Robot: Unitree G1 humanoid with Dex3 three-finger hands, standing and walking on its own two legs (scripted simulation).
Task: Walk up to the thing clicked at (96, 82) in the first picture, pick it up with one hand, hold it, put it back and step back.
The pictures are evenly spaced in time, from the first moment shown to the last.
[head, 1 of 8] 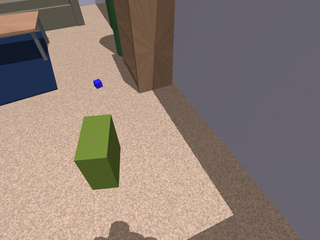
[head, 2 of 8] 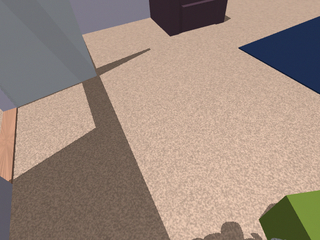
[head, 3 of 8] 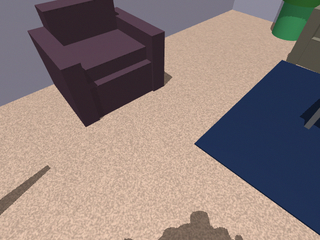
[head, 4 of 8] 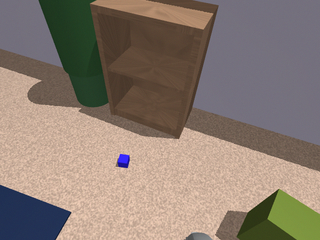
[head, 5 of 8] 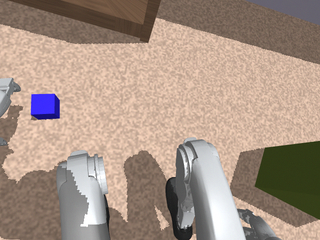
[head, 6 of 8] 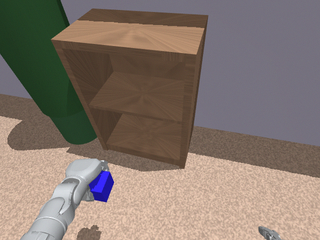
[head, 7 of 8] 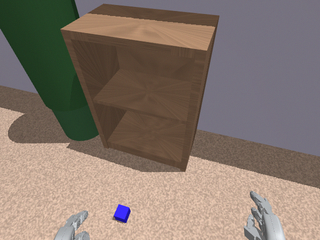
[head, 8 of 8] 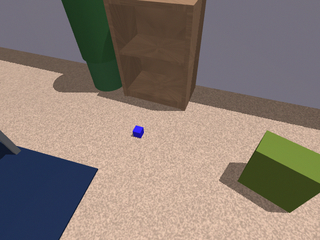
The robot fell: no
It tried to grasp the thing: yes
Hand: left
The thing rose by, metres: 0.66
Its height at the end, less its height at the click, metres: +0.00
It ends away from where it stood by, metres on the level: 0.02
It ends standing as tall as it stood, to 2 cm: yes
